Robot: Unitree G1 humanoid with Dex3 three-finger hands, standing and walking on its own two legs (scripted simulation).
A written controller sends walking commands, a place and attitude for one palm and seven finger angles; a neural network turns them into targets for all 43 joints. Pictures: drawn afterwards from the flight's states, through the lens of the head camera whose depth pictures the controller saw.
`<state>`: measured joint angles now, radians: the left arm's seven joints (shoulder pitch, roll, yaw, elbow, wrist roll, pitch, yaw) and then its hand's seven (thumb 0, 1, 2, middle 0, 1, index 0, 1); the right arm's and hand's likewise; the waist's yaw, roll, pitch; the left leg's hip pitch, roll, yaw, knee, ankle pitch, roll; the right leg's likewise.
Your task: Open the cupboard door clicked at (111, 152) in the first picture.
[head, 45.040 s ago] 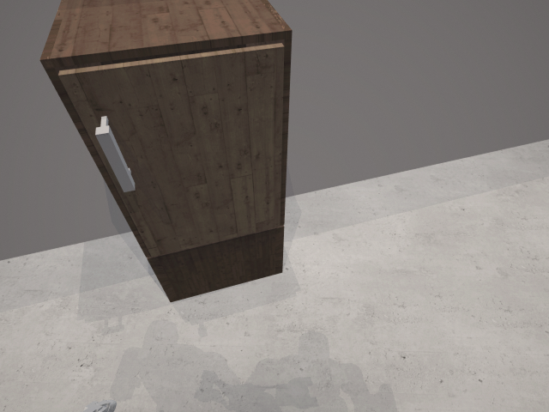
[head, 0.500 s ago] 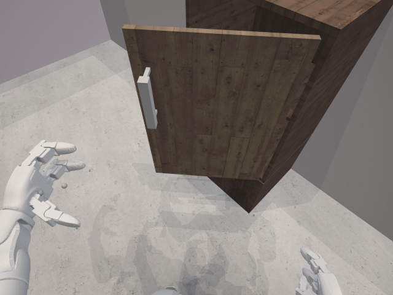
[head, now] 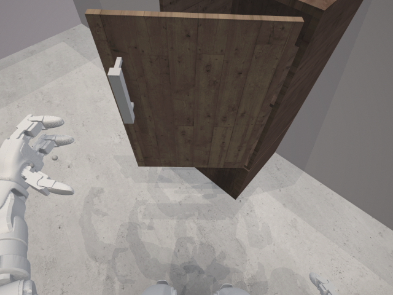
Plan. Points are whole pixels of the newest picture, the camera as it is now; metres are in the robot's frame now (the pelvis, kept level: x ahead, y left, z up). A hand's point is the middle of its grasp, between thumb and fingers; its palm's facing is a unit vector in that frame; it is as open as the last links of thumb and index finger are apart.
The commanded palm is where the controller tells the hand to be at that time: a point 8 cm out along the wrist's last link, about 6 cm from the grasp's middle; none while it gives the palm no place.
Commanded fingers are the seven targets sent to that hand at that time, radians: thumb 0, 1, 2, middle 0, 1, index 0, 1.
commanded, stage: move the hooked fingers beside the handle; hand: left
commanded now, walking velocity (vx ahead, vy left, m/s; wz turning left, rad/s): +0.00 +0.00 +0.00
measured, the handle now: (124, 92) +0.55 +0.19 +0.05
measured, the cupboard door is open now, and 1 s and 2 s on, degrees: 42 42 42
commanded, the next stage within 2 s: slide the fingers in behind the handle in 1.80 s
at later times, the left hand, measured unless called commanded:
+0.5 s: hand (74, 132) +0.42 +0.26 +0.07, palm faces +0.01 -1.00 -0.01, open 14.0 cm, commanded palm +0.40 +0.31 +0.06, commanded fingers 0.00 -0.50 0.30 -0.30 -1.20 -0.30 -1.20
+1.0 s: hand (89, 107) +0.49 +0.25 +0.06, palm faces +0.02 -1.00 +0.00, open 14.0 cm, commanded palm +0.48 +0.29 +0.06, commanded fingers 0.00 -0.50 0.30 -0.30 -1.20 -0.30 -1.20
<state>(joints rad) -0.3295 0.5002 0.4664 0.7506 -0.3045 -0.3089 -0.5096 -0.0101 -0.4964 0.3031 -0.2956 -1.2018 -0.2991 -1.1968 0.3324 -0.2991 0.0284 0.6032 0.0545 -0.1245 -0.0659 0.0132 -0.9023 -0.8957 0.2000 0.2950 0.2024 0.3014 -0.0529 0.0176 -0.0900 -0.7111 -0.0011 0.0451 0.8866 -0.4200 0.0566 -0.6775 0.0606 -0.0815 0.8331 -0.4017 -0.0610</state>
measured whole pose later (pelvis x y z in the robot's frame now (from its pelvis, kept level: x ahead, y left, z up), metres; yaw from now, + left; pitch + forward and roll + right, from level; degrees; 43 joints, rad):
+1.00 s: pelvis +0.00 +0.02 -0.02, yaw -1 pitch +20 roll -4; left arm -0.87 0.62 0.43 1.22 -0.14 -0.38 -0.36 -0.01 -0.50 0.30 -0.30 -1.20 -0.30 -1.20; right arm 0.41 -0.30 0.05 0.64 0.02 0.06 -0.03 0.01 -0.90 -0.90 0.20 0.29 0.20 0.30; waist -0.17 0.02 -0.10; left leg -0.90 0.00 0.05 0.99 -0.45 0.08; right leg -0.85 0.06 -0.08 0.91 -0.41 -0.04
